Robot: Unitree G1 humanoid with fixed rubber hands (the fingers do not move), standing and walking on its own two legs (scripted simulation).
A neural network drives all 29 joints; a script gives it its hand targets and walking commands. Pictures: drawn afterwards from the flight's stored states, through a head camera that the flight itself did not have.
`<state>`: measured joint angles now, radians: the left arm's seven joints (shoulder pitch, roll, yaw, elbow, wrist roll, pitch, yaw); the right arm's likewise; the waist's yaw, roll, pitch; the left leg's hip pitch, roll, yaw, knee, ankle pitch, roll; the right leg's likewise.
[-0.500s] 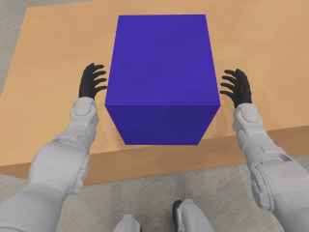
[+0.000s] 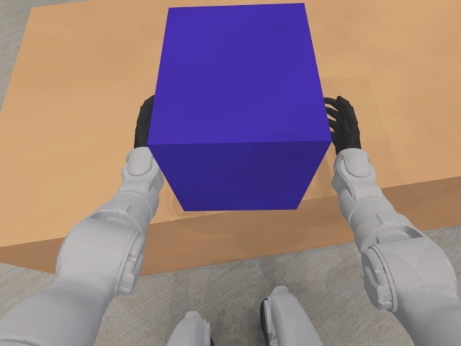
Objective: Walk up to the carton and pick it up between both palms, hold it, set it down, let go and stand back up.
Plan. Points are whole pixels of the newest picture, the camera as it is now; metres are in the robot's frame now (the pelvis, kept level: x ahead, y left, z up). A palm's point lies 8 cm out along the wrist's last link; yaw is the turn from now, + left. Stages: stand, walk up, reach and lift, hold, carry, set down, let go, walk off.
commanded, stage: reach and lift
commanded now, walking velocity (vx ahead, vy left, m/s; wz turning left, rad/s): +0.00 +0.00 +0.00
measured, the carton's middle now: (238, 117) +0.50 -0.04 +0.03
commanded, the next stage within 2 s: none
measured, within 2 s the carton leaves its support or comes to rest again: neither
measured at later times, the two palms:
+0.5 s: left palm (149, 146) +0.46 +0.12 +0.03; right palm (331, 146) +0.42 -0.20 +0.02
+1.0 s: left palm (146, 151) +0.45 +0.12 +0.03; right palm (329, 151) +0.42 -0.19 +0.02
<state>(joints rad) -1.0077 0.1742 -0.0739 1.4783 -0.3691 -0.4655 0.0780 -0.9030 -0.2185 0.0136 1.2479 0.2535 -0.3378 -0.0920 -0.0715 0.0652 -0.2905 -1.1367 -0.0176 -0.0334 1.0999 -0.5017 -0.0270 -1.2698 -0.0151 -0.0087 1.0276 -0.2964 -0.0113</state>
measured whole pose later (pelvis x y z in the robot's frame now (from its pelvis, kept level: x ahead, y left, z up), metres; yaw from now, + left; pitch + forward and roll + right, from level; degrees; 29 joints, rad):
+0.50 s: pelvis +0.00 +0.01 +0.02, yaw +0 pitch +29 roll -1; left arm -1.00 0.12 0.09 1.54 -0.17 -0.54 0.12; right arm -0.90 -0.12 -0.22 1.31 0.00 -0.41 -0.12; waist -0.07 0.09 -0.24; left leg -1.05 -0.01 -0.06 1.04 -0.48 -0.02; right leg -1.16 0.00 -0.02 0.93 -0.27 0.00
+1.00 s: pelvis +0.03 +0.00 +0.04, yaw +1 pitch +26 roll -1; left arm -0.88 0.10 0.21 1.59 -0.06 -0.71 0.10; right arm -0.77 -0.04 -0.42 1.24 -0.25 -0.50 -0.09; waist -0.10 0.13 -0.20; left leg -0.90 -0.01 -0.09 0.89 -0.45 -0.02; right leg -1.00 -0.01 -0.05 0.80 -0.26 -0.01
